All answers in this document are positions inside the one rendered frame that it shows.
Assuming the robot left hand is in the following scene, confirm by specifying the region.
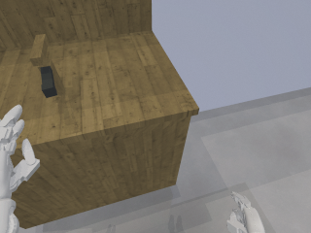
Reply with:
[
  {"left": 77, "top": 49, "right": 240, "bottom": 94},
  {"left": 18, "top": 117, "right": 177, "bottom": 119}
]
[{"left": 0, "top": 104, "right": 40, "bottom": 199}]

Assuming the robot right hand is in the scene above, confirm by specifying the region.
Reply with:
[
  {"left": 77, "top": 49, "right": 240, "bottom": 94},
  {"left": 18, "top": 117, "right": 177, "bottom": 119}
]
[{"left": 226, "top": 191, "right": 265, "bottom": 233}]

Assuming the tap lever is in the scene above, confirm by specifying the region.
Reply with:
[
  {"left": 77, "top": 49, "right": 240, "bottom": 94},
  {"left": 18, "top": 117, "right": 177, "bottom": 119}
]
[{"left": 40, "top": 66, "right": 57, "bottom": 98}]

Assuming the robot left forearm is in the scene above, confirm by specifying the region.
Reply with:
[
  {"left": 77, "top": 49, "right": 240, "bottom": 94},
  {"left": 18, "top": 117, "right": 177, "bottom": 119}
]
[{"left": 0, "top": 198, "right": 19, "bottom": 233}]

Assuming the counter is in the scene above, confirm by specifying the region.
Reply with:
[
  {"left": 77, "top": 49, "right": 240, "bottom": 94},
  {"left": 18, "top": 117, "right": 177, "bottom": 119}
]
[{"left": 0, "top": 0, "right": 199, "bottom": 229}]

